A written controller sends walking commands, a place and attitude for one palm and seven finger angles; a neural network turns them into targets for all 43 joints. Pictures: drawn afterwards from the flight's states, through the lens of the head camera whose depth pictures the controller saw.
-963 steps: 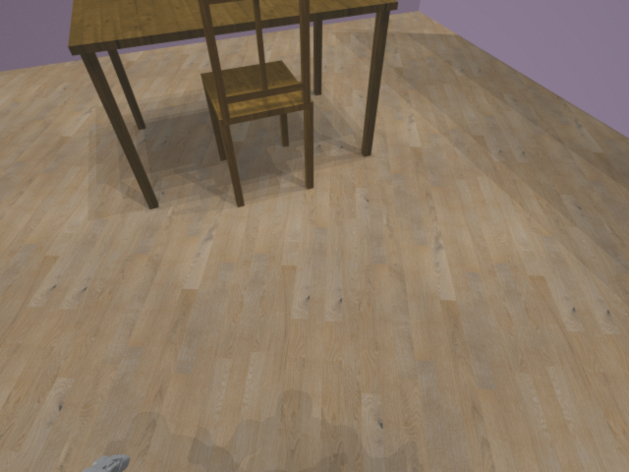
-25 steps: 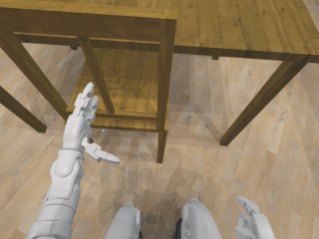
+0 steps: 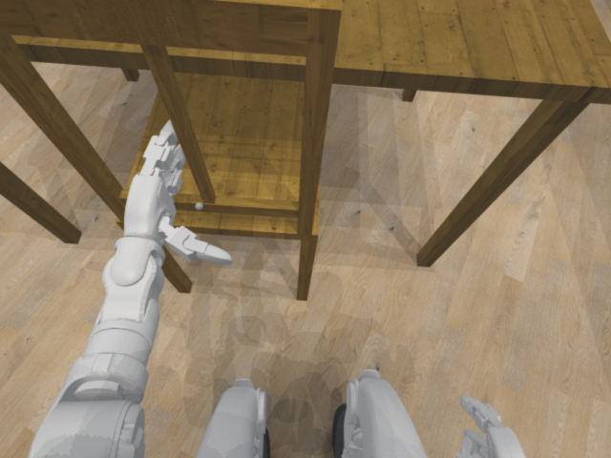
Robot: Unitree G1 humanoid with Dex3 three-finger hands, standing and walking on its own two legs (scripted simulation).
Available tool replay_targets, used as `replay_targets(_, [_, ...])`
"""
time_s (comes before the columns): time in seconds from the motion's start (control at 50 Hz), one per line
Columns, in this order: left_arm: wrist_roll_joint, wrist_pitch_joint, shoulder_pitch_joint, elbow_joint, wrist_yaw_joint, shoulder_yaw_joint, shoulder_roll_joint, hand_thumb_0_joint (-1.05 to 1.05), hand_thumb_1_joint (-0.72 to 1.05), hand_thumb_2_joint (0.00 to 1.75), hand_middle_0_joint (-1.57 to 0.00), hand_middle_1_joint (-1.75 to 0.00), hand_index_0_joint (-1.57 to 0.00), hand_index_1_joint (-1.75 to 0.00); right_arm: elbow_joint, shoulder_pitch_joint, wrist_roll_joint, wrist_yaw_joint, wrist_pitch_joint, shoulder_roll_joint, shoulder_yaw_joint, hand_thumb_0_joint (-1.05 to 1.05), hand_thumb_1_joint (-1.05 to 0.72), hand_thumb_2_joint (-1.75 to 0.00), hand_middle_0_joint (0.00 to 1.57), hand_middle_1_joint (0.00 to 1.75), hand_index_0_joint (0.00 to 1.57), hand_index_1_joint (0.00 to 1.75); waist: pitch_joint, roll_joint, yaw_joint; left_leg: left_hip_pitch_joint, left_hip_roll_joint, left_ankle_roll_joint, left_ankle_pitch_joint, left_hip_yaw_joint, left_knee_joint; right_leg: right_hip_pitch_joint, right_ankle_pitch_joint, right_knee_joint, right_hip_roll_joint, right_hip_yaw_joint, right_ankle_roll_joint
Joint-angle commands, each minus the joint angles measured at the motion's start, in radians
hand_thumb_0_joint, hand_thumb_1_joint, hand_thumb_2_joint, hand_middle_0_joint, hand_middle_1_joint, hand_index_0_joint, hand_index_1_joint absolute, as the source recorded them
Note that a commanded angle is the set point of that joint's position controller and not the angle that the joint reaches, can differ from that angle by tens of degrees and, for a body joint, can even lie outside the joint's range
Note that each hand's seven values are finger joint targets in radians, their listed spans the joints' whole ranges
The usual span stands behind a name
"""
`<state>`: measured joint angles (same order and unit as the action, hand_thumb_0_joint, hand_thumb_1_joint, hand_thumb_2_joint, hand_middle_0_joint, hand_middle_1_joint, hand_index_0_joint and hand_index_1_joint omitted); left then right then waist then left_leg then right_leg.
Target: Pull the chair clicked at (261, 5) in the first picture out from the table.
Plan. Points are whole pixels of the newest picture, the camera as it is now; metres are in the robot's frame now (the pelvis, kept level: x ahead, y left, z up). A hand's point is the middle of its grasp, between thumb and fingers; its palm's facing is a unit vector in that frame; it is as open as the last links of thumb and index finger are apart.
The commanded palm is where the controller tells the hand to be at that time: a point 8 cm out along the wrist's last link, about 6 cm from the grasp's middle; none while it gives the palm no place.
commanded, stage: push the fingers through the gap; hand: left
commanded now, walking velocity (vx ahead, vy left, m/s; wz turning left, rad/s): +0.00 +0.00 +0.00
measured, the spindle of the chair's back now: (188, 140) +0.51 +0.16 +0.05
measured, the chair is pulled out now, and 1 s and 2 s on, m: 0.00 0.00 0.00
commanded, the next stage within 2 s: hook a spindle and tug to test in 0.80 s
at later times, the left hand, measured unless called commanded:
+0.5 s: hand (208, 170) +0.48 +0.13 +0.03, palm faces -0.07 -1.00 -0.03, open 16.9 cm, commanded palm +0.44 +0.18 +0.03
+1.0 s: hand (210, 177) +0.47 +0.13 +0.03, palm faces -0.06 -1.00 -0.04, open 16.9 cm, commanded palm +0.44 +0.18 +0.03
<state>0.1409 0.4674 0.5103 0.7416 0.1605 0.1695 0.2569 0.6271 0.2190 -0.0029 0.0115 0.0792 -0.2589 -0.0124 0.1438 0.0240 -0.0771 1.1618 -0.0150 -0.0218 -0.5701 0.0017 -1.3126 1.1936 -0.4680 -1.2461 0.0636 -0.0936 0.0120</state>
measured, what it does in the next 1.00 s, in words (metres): stands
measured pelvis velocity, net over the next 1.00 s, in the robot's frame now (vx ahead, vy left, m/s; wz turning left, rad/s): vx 0.01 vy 0.00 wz -0.02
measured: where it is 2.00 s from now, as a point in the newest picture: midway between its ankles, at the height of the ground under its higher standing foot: outside the picture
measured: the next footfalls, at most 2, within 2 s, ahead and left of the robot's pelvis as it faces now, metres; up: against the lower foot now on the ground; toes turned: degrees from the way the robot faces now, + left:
none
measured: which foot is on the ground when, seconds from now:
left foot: down 0.00-1.00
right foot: down 0.00-1.00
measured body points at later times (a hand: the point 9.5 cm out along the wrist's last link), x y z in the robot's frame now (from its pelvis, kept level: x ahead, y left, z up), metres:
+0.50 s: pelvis +0.01 +0.00 +0.00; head +0.16 +0.01 +0.43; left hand +0.47 +0.19 +0.03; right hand +0.06 -0.26 -0.12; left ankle +0.02 +0.10 -0.62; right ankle +0.06 -0.12 -0.62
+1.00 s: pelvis +0.01 +0.00 +0.00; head +0.16 +0.01 +0.43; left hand +0.46 +0.18 +0.03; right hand +0.10 -0.26 -0.12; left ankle +0.02 +0.10 -0.62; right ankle +0.06 -0.12 -0.62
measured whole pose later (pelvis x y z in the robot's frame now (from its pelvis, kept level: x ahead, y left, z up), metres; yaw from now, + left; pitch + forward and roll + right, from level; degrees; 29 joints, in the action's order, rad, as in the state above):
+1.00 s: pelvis +0.01 +0.00 +0.00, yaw -1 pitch +26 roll -2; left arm 0.10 0.51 0.62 0.88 0.14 0.23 0.26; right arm 0.61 0.25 0.01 -0.03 0.00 -0.25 -0.01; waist 0.15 0.03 -0.10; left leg 1.15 -0.03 -0.03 -0.59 0.02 -1.29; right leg 1.20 -0.47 -1.23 0.05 -0.07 0.00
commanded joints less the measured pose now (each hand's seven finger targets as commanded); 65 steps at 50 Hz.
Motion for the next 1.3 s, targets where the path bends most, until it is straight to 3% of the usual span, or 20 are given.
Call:
replay_targets(0.0, [0.007,0.074,0.348,-0.175,0.001,0.036,0.117,0.0,-0.5,0.3,-0.06,-0.08,-0.06,-0.08,-0.092,0.112,0.004,0.0,0.024,-0.155,0.064,0.0,-0.9,-0.9,0.2,0.3,0.2,0.3,0.494,0.042,-0.032,-0.296,0.015,0.013,0.288,-0.051,0.211,-0.305,0.16,0.158,-0.052,0.057,0.02])
replay_targets(0.08, [-0.019,0.067,0.395,-0.064,-0.019,0.051,0.124,0.0,-0.5,0.3,-0.06,-0.08,-0.06,-0.08,-0.093,0.129,0.008,-0.013,-0.001,-0.158,0.06,0.0,-0.9,-0.9,0.2,0.3,0.2,0.3,0.414,0.001,-0.051,-0.217,0.017,0.009,0.222,-0.044,0.212,-0.282,0.119,0.162,-0.056,0.058,0.017])
replay_targets(0.2, [-0.026,0.121,0.508,-0.08,-0.017,0.084,0.173,0.0,-0.5,0.3,-0.06,-0.08,-0.06,-0.08,-0.091,0.154,0.016,-0.015,-0.012,-0.156,0.062,0.0,-0.9,-0.9,0.2,0.3,0.2,0.3,0.488,0.032,-0.054,-0.235,0.019,0.006,0.261,-0.036,0.195,-0.32,0.166,0.154,-0.056,0.074,0.018])
replay_targets(0.26, [-0.023,0.115,0.524,-0.031,-0.012,0.104,0.187,0.0,-0.5,0.3,-0.06,-0.08,-0.06,-0.08,-0.076,0.168,0.019,-0.017,-0.02,-0.159,0.063,0.0,-0.9,-0.9,0.2,0.3,0.2,0.3,0.486,0.023,-0.066,-0.223,0.017,0.004,0.282,-0.032,0.184,-0.318,0.193,0.15,-0.058,0.073,0.015])
replay_targets(0.28, [-0.027,0.116,0.514,-0.023,-0.012,0.124,0.213,0.0,-0.5,0.3,-0.06,-0.08,-0.06,-0.08,-0.075,0.173,0.018,-0.017,-0.024,-0.16,0.064,0.0,-0.9,-0.9,0.2,0.3,0.2,0.3,0.491,0.021,-0.056,-0.22,0.017,0.005,0.292,-0.032,0.185,-0.333,0.205,0.148,-0.058,0.076,0.016])
replay_targets(0.3, [-0.025,0.114,0.52,-0.026,-0.007,0.101,0.183,0.0,-0.5,0.3,-0.06,-0.08,-0.06,-0.08,-0.079,0.172,0.019,-0.019,-0.025,-0.157,0.063,0.0,-0.9,-0.9,0.2,0.3,0.2,0.3,0.506,0.032,-0.063,-0.224,0.018,0.002,0.301,-0.028,0.181,-0.335,0.219,0.149,-0.058,0.079,0.015])
replay_targets(0.32, [-0.023,0.116,0.528,-0.035,-0.007,0.131,0.217,0.0,-0.5,0.3,-0.06,-0.08,-0.06,-0.08,-0.078,0.179,0.021,-0.018,-0.026,-0.159,0.064,0.0,-0.9,-0.9,0.2,0.3,0.2,0.3,0.527,0.035,-0.058,-0.231,0.017,0.002,0.319,-0.027,0.176,-0.344,0.236,0.143,-0.058,0.079,0.016])
replay_targets(0.38, [-0.026,0.114,0.505,-0.03,-0.002,0.15,0.236,0.0,-0.5,0.3,-0.06,-0.08,-0.06,-0.08,-0.081,0.186,0.021,-0.019,-0.037,-0.158,0.064,0.0,-0.9,-0.9,0.2,0.3,0.2,0.3,0.539,0.043,-0.045,-0.239,0.016,0.006,0.364,-0.028,0.18,-0.365,0.279,0.137,-0.059,0.076,0.017])
replay_targets(0.52, [-0.013,0.1,0.411,-0.085,0.001,0.111,0.178,0.0,-0.5,0.3,-0.06,-0.08,-0.06,-0.08,-0.096,0.186,0.016,-0.031,-0.052,-0.155,0.07,0.0,-0.9,-0.9,0.2,0.3,0.2,0.3,0.527,0.041,-0.043,-0.287,0.006,0.012,0.404,-0.033,0.196,-0.348,0.296,0.142,-0.064,0.063,0.017])
replay_targets(0.56, [-0.016,0.101,0.452,-0.1,-0.009,0.08,0.142,0.0,-0.5,0.3,-0.06,-0.08,-0.06,-0.08,-0.087,0.184,0.015,-0.032,-0.053,-0.153,0.073,0.0,-0.9,-0.9,0.2,0.3,0.2,0.3,0.503,0.05,-0.06,-0.309,0.002,0.015,0.399,-0.041,0.2,-0.309,0.277,0.147,-0.063,0.056,0.014])
replay_targets(0.6, [-0.021,0.105,0.442,-0.102,-0.023,0.112,0.18,0.0,-0.5,0.3,-0.06,-0.08,-0.06,-0.08,-0.082,0.185,0.017,-0.03,-0.055,-0.158,0.074,0.0,-0.9,-0.9,0.2,0.3,0.2,0.3,0.501,0.035,-0.051,-0.296,0.005,0.014,0.386,-0.038,0.2,-0.324,0.27,0.149,-0.062,0.06,0.015])
replay_targets(0.68, [-0.039,0.121,0.477,-0.087,-0.032,0.093,0.17,0.0,-0.5,0.3,-0.06,-0.08,-0.06,-0.08,-0.079,0.176,0.021,-0.03,-0.055,-0.152,0.069,0.0,-0.9,-0.9,0.2,0.3,0.2,0.3,0.477,0.046,-0.06,-0.279,0.009,0.013,0.363,-0.035,0.195,-0.314,0.258,0.146,-0.061,0.063,0.016])
replay_targets(0.74, [-0.035,0.127,0.463,-0.095,-0.027,0.082,0.149,0.0,-0.5,0.3,-0.06,-0.08,-0.06,-0.08,-0.082,0.174,0.022,-0.031,-0.053,-0.152,0.073,0.0,-0.9,-0.9,0.2,0.3,0.2,0.3,0.52,0.07,-0.055,-0.327,0.007,0.018,0.409,-0.042,0.191,-0.304,0.277,0.137,-0.061,0.058,0.018])
replay_targets(0.78, [-0.03,0.118,0.441,-0.065,-0.026,0.094,0.154,0.0,-0.5,0.3,-0.06,-0.08,-0.06,-0.08,-0.084,0.171,0.02,-0.032,-0.057,-0.153,0.072,0.0,-0.9,-0.9,0.2,0.3,0.2,0.3,0.5,0.04,-0.052,-0.301,0.008,0.017,0.398,-0.039,0.191,-0.318,0.278,0.14,-0.062,0.058,0.017])
replay_targets(0.8, [-0.029,0.118,0.466,-0.073,-0.025,0.08,0.148,0.0,-0.5,0.3,-0.06,-0.08,-0.06,-0.08,-0.082,0.165,0.019,-0.031,-0.057,-0.151,0.07,0.0,-0.9,-0.9,0.2,0.3,0.2,0.3,0.494,0.04,-0.062,-0.291,0.009,0.014,0.384,-0.038,0.19,-0.319,0.275,0.143,-0.061,0.06,0.016])
replay_targets(0.88, [-0.027,0.115,0.444,-0.078,-0.022,0.092,0.155,0.0,-0.5,0.3,-0.06,-0.08,-0.06,-0.08,-0.088,0.159,0.019,-0.03,-0.058,-0.149,0.071,0.0,-0.9,-0.9,0.2,0.3,0.2,0.3,0.509,0.041,-0.052,-0.282,0.013,0.012,0.378,-0.029,0.185,-0.338,0.283,0.145,-0.06,0.067,0.015])
replay_targets(1.06, [-0.027,0.112,0.493,-0.058,-0.019,0.078,0.148,0.0,-0.5,0.3,-0.22,-0.57,-0.22,-0.57,-0.08,0.162,0.018,-0.026,-0.057,-0.149,0.069,0.0,-0.9,-0.9,0.2,0.3,0.2,0.3,0.498,0.031,-0.065,-0.267,0.013,0.01,0.356,-0.035,0.183,-0.326,0.265,0.147,-0.059,0.067,0.014])
replay_targets(1.18, [-0.025,0.114,0.468,-0.08,-0.012,0.072,0.144,0.0,-0.5,0.3,-0.32,-0.9,-0.32,-0.9,-0.086,0.162,0.018,-0.028,-0.056,-0.148,0.069,0.0,-0.9,-0.9,0.2,0.3,0.2,0.3,0.524,0.048,-0.055,-0.274,0.015,0.01,0.355,-0.031,0.187,-0.345,0.267,0.149,-0.061,0.069,0.017])
replay_targets(1.2, [-0.025,0.112,0.455,-0.07,-0.011,0.065,0.132,0.0,-0.44,0.32,-0.34,-0.96,-0.34,-0.96,-0.085,0.161,0.016,-0.027,-0.056,-0.148,0.071,0.0,-0.9,-0.9,0.2,0.3,0.2,0.3,0.512,0.024,-0.061,-0.274,0.013,0.009,0.349,-0.03,0.188,-0.34,0.263,0.155,-0.061,0.068,0.016])
replay_targets(1.28, [-0.022,0.112,0.47,-0.078,-0.011,0.053,0.125,0.0,-0.22,0.42,-0.41,-1.18,-0.41,-1.18,-0.081,0.164,0.016,-0.028,-0.055,-0.149,0.07,0.0,-0.9,-0.9,0.2,0.3,0.2,0.3,0.498,0.044,-0.064,-0.278,0.012,0.009,0.351,-0.033,0.191,-0.324,0.258,0.156,-0.063,0.065,0.017])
